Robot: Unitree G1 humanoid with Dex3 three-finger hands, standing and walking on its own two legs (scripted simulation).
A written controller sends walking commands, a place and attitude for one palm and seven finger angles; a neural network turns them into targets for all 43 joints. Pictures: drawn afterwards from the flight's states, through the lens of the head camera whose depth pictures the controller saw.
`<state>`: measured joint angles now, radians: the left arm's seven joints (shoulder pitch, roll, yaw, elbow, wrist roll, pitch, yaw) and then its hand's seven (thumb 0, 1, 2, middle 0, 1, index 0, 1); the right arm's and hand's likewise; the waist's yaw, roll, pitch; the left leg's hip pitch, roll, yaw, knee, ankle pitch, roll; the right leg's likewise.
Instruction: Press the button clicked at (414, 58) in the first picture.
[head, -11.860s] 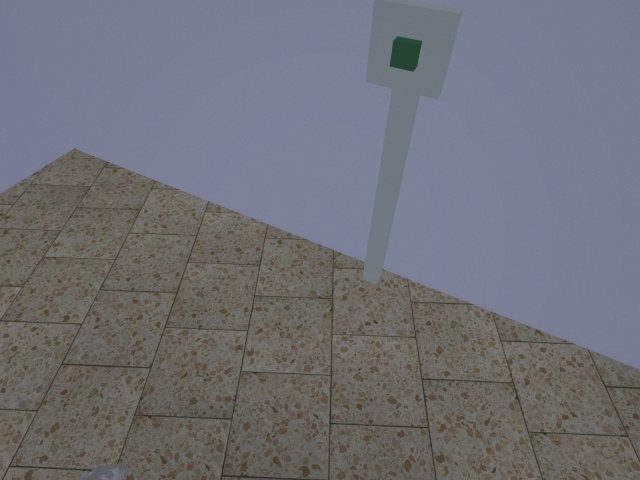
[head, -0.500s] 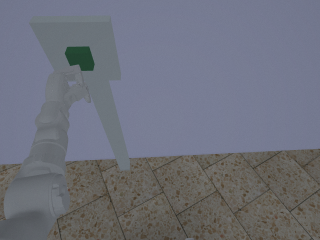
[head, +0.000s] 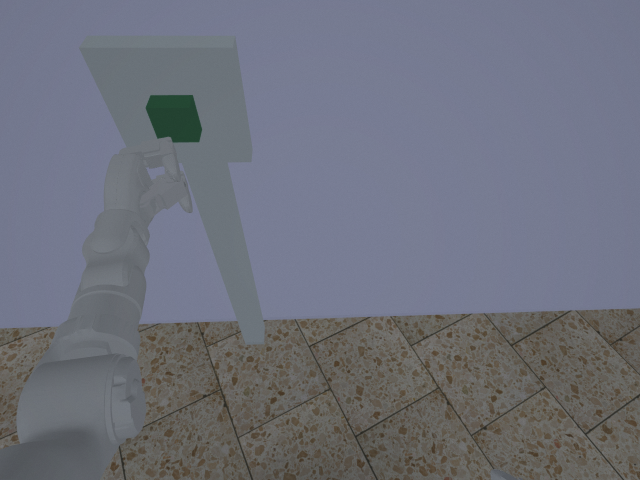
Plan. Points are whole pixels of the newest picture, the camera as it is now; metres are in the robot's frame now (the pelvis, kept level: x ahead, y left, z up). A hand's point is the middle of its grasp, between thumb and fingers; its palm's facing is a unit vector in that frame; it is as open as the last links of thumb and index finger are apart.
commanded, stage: aim a knuckle at the button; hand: left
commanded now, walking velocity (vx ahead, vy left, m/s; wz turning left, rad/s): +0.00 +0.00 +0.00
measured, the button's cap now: (176, 117) +0.55 +0.19 +0.15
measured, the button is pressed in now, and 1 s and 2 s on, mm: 0 3 0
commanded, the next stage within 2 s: press the button with the knuckle in 0.08 s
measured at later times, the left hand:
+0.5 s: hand (195, 169) +0.48 +0.15 +0.12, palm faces +0.03 -1.00 -0.01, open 3.1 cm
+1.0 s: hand (189, 163) +0.49 +0.17 +0.12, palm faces +0.03 -1.00 -0.01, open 2.9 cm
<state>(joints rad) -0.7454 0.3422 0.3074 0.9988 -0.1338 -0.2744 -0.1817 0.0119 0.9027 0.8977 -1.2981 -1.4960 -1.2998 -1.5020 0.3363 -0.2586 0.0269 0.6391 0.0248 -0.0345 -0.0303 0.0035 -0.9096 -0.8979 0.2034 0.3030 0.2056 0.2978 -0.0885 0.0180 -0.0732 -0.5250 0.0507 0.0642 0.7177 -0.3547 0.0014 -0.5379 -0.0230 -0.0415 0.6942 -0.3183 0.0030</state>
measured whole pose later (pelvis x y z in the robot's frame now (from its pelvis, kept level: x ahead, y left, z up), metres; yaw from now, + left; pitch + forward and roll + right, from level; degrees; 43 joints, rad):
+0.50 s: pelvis +0.00 +0.00 +0.00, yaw +0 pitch +11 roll +0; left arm -0.85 0.37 0.33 1.09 -0.10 -0.30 -0.15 0.01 0.90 0.90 -1.30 -1.50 -1.30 -1.50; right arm 0.37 -0.26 0.03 0.66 0.01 -0.03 -0.03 0.00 -0.91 -0.90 0.20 0.30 0.21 0.30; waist -0.12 0.02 -0.07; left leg -0.56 0.06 0.06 0.73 -0.36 0.00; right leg -0.58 -0.02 -0.04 0.72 -0.32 0.00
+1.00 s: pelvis -0.01 +0.00 -0.01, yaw +1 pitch +13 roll -1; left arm -0.97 0.45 0.35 1.23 -0.07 -0.30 -0.18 0.00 0.84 0.92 -1.30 -1.50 -1.30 -1.50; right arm 0.39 -0.28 0.03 0.68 0.00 -0.02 -0.03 0.00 -0.91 -0.90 0.20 0.30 0.21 0.30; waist -0.15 0.02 -0.06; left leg -0.64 0.06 0.04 0.77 -0.36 0.00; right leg -0.64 -0.02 -0.06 0.73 -0.32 0.00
